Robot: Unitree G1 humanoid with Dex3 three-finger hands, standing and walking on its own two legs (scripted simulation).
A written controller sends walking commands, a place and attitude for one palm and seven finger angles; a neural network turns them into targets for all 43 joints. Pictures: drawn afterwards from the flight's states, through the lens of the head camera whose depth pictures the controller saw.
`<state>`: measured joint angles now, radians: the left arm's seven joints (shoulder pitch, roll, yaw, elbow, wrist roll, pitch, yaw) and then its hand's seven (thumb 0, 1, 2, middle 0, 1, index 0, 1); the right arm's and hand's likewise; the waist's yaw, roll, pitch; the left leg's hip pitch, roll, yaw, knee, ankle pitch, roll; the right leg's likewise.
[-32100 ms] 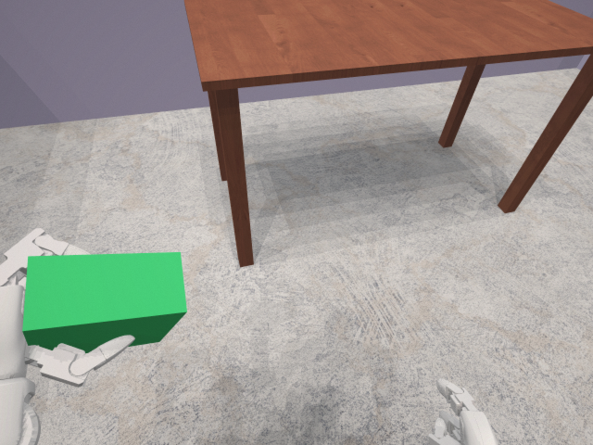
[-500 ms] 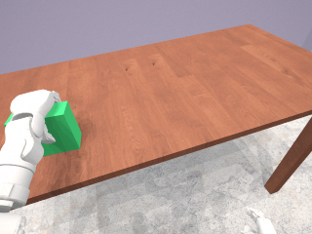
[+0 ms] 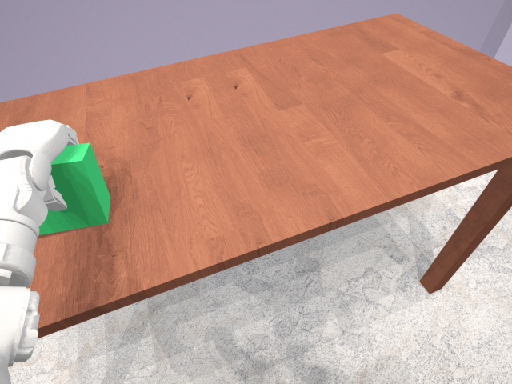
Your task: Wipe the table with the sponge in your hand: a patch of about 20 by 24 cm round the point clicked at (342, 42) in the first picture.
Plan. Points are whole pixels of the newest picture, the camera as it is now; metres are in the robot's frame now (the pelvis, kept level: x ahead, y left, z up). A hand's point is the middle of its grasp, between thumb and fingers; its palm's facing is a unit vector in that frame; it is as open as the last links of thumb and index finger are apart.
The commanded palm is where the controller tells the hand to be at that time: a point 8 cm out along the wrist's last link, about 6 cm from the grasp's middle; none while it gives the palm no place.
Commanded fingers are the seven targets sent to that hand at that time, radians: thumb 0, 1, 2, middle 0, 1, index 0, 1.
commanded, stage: wipe forward along the middle lane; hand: left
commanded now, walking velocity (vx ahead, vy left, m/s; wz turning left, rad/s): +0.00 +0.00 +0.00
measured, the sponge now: (60, 200) +0.38 +0.35 +0.11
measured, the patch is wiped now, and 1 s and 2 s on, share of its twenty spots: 1.00 1.00 1.00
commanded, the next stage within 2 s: slide back across to the first lane in 0.34 s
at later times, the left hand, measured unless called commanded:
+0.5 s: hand (49, 157) +0.42 +0.36 +0.16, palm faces -0.13 +0.00 -0.99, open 10.2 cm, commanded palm +0.41 +0.37 +0.18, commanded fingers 0.00 0.10 1.30 -1.20 -1.60 -1.20 -1.60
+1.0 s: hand (8, 163) +0.41 +0.42 +0.16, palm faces -0.06 -0.03 -1.00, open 10.2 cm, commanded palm +0.38 +0.43 +0.21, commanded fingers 0.00 0.10 1.30 -1.20 -1.60 -1.20 -1.60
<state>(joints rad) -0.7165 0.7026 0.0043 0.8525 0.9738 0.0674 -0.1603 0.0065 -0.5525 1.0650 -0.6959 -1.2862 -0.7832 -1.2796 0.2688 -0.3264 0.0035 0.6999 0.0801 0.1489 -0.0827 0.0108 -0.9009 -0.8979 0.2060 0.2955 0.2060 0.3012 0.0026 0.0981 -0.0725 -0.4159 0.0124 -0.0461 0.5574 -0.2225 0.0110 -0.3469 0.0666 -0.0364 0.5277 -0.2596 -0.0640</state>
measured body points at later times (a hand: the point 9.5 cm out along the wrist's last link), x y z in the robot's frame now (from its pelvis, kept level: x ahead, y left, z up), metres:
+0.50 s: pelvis +0.01 +0.02 +0.00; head +0.03 +0.00 +0.45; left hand +0.43 +0.36 +0.21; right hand +0.09 -0.26 -0.13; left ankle +0.04 +0.13 -0.73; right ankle +0.01 -0.08 -0.73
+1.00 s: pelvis +0.03 +0.04 +0.01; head +0.05 +0.03 +0.46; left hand +0.41 +0.42 +0.22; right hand +0.16 -0.23 -0.11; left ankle +0.04 +0.13 -0.73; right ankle +0.01 -0.08 -0.73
